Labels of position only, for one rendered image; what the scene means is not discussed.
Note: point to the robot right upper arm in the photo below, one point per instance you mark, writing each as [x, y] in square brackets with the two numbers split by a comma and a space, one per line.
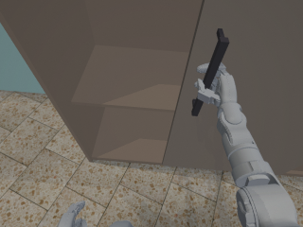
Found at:
[265, 205]

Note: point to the robot right hand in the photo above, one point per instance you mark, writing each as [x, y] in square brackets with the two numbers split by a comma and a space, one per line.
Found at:
[223, 89]

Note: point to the robot left hand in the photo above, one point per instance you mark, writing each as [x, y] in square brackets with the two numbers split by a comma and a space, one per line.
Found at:
[68, 219]

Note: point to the robot right forearm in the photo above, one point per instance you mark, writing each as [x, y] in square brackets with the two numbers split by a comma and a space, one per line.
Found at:
[248, 166]

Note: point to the handle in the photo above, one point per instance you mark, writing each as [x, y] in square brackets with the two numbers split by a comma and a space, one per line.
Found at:
[212, 68]

